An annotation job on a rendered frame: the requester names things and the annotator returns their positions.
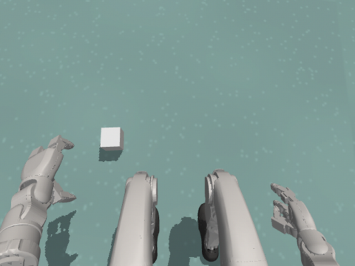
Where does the small box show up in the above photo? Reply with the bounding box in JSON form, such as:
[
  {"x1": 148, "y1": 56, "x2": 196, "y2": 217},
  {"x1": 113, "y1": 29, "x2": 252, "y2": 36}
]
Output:
[{"x1": 100, "y1": 127, "x2": 124, "y2": 151}]

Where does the right robot hand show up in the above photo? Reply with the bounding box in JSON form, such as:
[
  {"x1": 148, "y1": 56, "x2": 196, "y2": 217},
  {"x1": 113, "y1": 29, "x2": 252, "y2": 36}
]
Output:
[{"x1": 271, "y1": 183, "x2": 317, "y2": 239}]

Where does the right robot arm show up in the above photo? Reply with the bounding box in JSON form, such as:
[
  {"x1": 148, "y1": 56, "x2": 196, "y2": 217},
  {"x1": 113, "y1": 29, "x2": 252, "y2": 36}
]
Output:
[{"x1": 297, "y1": 229, "x2": 340, "y2": 266}]

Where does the right robot foot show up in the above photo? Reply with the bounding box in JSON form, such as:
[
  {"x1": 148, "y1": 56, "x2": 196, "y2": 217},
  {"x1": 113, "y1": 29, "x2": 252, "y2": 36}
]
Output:
[{"x1": 198, "y1": 203, "x2": 219, "y2": 262}]

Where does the left robot hand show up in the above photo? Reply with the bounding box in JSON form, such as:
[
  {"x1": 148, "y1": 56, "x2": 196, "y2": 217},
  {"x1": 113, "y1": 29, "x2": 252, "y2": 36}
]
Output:
[{"x1": 21, "y1": 135, "x2": 76, "y2": 204}]

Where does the left robot arm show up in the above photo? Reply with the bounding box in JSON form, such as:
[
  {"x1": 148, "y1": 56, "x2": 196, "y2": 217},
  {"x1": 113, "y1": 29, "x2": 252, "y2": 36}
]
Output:
[{"x1": 0, "y1": 176, "x2": 54, "y2": 266}]

